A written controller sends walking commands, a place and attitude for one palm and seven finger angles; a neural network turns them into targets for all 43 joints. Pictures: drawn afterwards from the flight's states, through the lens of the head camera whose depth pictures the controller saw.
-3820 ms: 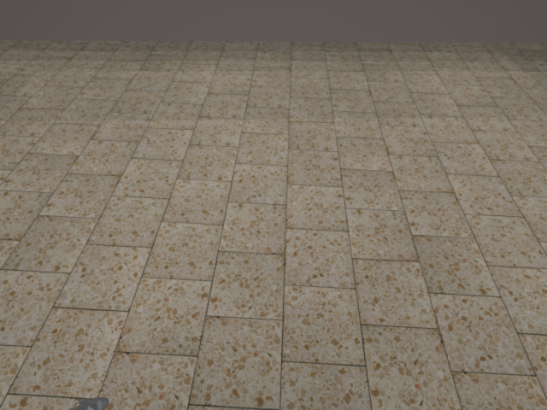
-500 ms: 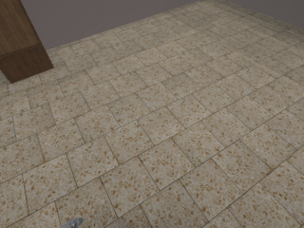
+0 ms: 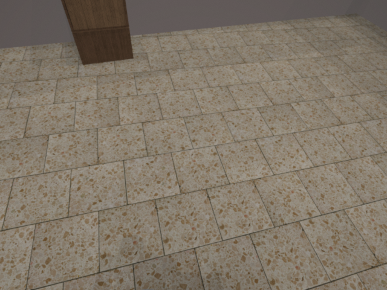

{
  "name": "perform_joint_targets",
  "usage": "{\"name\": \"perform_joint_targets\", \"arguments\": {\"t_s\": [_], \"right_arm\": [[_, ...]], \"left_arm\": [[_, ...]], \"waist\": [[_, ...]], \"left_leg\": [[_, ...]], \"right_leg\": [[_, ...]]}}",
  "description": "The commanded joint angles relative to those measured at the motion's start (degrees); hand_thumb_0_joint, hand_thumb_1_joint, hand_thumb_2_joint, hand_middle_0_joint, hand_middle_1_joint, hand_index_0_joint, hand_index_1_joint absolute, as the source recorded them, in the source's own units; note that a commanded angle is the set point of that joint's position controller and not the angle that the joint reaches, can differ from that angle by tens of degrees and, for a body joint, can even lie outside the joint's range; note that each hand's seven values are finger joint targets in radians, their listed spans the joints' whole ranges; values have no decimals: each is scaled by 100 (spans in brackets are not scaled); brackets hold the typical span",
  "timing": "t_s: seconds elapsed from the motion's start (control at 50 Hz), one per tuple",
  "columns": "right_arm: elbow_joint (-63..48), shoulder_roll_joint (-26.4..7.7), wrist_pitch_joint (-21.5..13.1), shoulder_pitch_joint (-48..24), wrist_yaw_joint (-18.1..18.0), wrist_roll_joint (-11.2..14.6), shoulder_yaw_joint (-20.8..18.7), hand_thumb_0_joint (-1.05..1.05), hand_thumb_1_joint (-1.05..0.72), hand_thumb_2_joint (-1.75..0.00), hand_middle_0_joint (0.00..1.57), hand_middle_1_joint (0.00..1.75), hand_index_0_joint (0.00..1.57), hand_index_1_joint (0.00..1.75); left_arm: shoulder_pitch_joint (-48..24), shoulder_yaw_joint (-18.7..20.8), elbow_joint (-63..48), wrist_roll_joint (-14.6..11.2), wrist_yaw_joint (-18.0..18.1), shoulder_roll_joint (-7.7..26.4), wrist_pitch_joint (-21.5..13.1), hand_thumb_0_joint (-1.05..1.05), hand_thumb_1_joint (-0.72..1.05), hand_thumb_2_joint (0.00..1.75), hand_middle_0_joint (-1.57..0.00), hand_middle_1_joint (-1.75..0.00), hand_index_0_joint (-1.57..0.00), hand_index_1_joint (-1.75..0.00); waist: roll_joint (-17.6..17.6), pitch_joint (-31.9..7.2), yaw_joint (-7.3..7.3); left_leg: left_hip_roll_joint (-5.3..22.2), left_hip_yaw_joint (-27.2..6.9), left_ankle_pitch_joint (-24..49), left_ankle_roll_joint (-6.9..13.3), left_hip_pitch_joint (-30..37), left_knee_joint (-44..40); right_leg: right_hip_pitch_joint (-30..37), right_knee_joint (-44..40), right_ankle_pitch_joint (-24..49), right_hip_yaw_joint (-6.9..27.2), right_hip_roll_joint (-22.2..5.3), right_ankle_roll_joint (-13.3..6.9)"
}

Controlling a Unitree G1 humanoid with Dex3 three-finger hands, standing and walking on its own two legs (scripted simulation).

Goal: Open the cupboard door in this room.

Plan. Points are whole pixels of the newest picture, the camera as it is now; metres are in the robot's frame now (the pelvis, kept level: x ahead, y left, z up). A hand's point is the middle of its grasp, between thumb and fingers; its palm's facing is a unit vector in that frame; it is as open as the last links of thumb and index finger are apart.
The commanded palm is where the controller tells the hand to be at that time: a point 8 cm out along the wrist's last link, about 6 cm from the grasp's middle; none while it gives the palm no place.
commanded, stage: turn or walk to find it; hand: left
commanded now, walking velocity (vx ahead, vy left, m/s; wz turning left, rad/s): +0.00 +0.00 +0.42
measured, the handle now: out of the picture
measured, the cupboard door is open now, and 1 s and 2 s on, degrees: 0 0 0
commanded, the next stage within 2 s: stand and wait in 0.70 s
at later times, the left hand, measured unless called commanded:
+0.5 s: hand out of the picture +0.04 +0.19 -0.13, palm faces +0.21 -0.94 -0.27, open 7.3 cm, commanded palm none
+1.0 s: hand out of the picture -0.13 +0.21 -0.17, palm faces +0.40 -0.89 -0.23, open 7.4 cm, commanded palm none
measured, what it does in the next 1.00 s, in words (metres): steps on the spot, turning left: right foot, then left foot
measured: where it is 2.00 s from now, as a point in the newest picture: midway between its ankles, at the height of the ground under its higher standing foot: outside the picture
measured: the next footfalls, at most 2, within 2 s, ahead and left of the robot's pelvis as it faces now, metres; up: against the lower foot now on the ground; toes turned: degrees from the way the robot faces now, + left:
right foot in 0.42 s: +0.04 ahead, -0.12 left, +0.00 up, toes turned +7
left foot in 0.86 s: -0.05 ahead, +0.12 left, +0.00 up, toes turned +25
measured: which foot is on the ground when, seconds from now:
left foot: down 0.00-0.42, up 0.44-0.84, down 0.86-1.00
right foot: up 0.00-0.40, down 0.42-0.86, up 0.88-1.00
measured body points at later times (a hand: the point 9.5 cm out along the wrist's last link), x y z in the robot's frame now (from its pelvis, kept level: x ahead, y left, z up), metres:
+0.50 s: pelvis -0.02 -0.02 +0.01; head +0.00 -0.05 +0.46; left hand +0.03 +0.23 -0.11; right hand +0.07 -0.26 -0.15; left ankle -0.02 +0.10 -0.69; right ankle +0.00 -0.12 -0.73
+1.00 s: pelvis -0.05 +0.02 +0.01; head -0.04 +0.04 +0.46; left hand -0.15 +0.25 -0.15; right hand +0.13 -0.16 -0.12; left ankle -0.09 +0.11 -0.72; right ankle -0.03 -0.12 -0.68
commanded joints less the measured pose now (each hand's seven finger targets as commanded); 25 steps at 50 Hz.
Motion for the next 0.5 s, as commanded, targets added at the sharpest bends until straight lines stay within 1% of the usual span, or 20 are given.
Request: {"name": "perform_joint_targets", "arguments": {"t_s": [0.0, 0.02, 0.04, 0.06, 0.08, 0.14, 0.16, 0.22, 0.24, 0.26, 0.28, 0.32, 0.34, 0.36, 0.38, 0.4, 0.42, 0.44, 0.46, 0.48], "right_arm": [[-237, -1218, -140, 472, -206, -9, -242, 0, -90, -90, 20, 30, 20, 30], [-323, -1097, -162, 220, -207, 0, -186, 0, -90, -90, 20, 30, 20, 30], [-357, -1047, -184, 141, -207, 13, -158, 0, -90, -90, 20, 30, 20, 30], [-389, -1027, -195, 110, -207, 27, -160, 0, -90, -90, 20, 30, 20, 30], [-392, -1035, -197, 158, -204, 28, -161, 0, -90, -90, 20, 30, 20, 30], [-375, -1054, -178, 345, -199, 18, -202, 0, -90, -90, 20, 30, 20, 30], [-363, -1066, -168, 395, -196, 16, -210, 0, -90, -90, 20, 30, 20, 30], [-384, -1090, -139, 423, -186, -10, -249, 0, -90, -90, 20, 30, 20, 30], [-387, -1094, -128, 428, -183, -18, -259, 0, -90, -90, 20, 30, 20, 30], [-383, -1079, -119, 470, -179, -24, -260, 0, -90, -90, 20, 30, 20, 30], [-403, -1094, -108, 439, -177, -35, -264, 0, -90, -90, 20, 30, 20, 30], [-433, -1096, -90, 359, -162, -39, -289, 0, -90, -90, 20, 30, 20, 30], [-450, -1089, -89, 313, -154, -21, -293, 0, -90, -90, 20, 30, 20, 30], [-464, -1045, -85, 239, -134, 14, -295, 0, -90, -90, 20, 30, 20, 30], [-501, -832, -88, 291, -108, 55, -271, 0, -90, -90, 20, 30, 20, 30], [-605, -479, -93, 350, -75, 88, -211, 0, -90, -90, 20, 30, 20, 30], [-700, -563, -48, 273, -77, 20, -261, 0, -90, -90, 20, 30, 20, 30], [-611, -704, 40, 246, -78, -34, -303, 0, -90, -90, 20, 30, 20, 30], [-534, -729, 87, 294, -54, -19, -330, 0, -90, -90, 20, 30, 20, 30], [-364, -680, 98, 416, -21, -24, -310, 0, -90, -90, 20, 30, 20, 30]], "left_arm": [[-546, 142, -608, -32, 18, 434, -80, 0, 90, 90, -20, -30, -20, -30], [-374, 152, -498, -33, -15, 421, -94, 0, 90, 90, -20, -30, -20, -30], [-252, 152, -431, -33, -31, 431, -92, 0, 90, 90, -20, -30, -20, -30], [-139, 154, -379, -37, -42, 445, -90, 0, 90, 90, -20, -30, -20, -30], [-151, 144, -386, -37, -39, 449, -81, 0, 90, 90, -20, -30, -20, -30], [-306, 130, -488, -42, -21, 403, -79, 0, 90, 90, -20, -30, -20, -30], [-390, 131, -520, -40, -20, 407, -86, 0, 90, 90, -20, -30, -20, -30], [-492, 109, -645, -57, 0, 347, -93, 0, 90, 90, -20, -30, -20, -30], [-519, 108, -667, -59, 4, 317, -101, 0, 90, 90, -20, -30, -20, -30], [-568, 96, -707, -63, 8, 323, -117, 0, 90, 90, -20, -30, -20, -30], [-523, 83, -720, -79, 19, 278, -130, 0, 90, 90, -20, -30, -20, -30], [-319, 82, -691, -101, 39, 271, -159, 0, 90, 90, -20, -30, -20, -30], [-132, 84, -669, -108, 46, 279, -190, 0, 90, 90, -20, -30, -20, -30], [55, 97, -622, -102, 62, 364, -227, 0, 90, 90, -20, -30, -20, -30], [186, 134, -604, -73, 89, 559, -278, 0, 90, 90, -20, -30, -20, -30], [251, 231, -622, 14, 130, 1017, -322, 0, 90, 90, -20, -30, -20, -30], [106, 221, -771, 6, 109, 1235, -282, 0, 90, 90, -20, -30, -20, -30], [-127, 256, -825, -29, 129, 1067, -324, 0, 90, 90, -20, -30, -20, -30], [-372, 208, -875, -38, 140, 906, -299, 0, 90, 90, -20, -30, -20, -30], [-632, 145, -898, -40, 122, 714, -323, 0, 90, 90, -20, -30, -20, -30]], "waist": [[1348, -432, -387], [1266, -382, -243], [1284, -398, -205], [1222, -486, -168], [1169, -515, -201], [987, -552, -295], [1060, -529, -327], [1104, -618, -375], [1143, -602, -380], [1182, -618, -404], [1193, -635, -364], [1168, -701, -258], [1096, -794, -164], [1004, -844, -49], [526, -871, 6], [-886, -780, 27], [-1047, -587, 55], [-1232, -488, -16], [-839, -240, -157], [-407, -81, -305]], "left_leg": [[1685, -1980, 2206, 754, 750, -1804], [1443, -1662, 2166, 640, 649, -1814], [1289, -1494, 2237, 587, 617, -1837], [1229, -1397, 2202, 586, 645, -1862], [1209, -1438, 2166, 613, 665, -1880], [1249, -1723, 2116, 732, 895, -1864], [1258, -1828, 1985, 746, 870, -1890], [1296, -2100, 1905, 838, 940, -1820], [1272, -2136, 1912, 838, 884, -1795], [1243, -2259, 2067, 845, 845, -1743], [1245, -2334, 2158, 848, 701, -1694], [1110, -2402, 2228, 771, 465, -1551], [1001, -2352, 2274, 675, 350, -1364], [846, -2238, 2007, 497, 13, -1148], [515, -2001, 1268, 206, -626, -734], [-256, -1093, -257, -204, -1667, 348], [-436, -797, -1350, -319, -1659, 1575], [-221, -1016, -1288, -318, -1621, 2328], [-134, -979, -1011, -322, -1587, 2854], [-37, -879, -592, -378, -1602, 3156]], "right_leg": [[-1380, 1936, -25, 785, 122, 60], [-1249, 1931, 311, 744, 138, 82], [-1133, 1865, 471, 717, 164, 106], [-1060, 1778, 561, 704, 175, 126], [-1001, 1664, 570, 697, 210, 150], [-1048, 1209, 488, 707, 298, 190], [-1013, 1103, 433, 715, 312, 185], [-916, 617, 267, 749, 398, 166], [-810, 440, 229, 738, 443, 144], [-688, 224, 186, 749, 497, 117], [-463, -37, 184, 750, 541, 89], [11, -688, 445, 701, 672, 37], [348, -1248, 811, 666, 709, 25], [906, -1950, 1370, 654, 664, 17], [1585, -2614, 1598, 1023, 252, -91], [1995, -3052, 1501, 2449, -1097, -593], [1193, -3215, 1616, 2801, -1882, -1105], [715, -3316, 1491, 2758, -1691, -1180], [396, -3303, 1381, 2455, -1476, -1125], [412, -3143, 1696, 1835, -1137, -1032]]}}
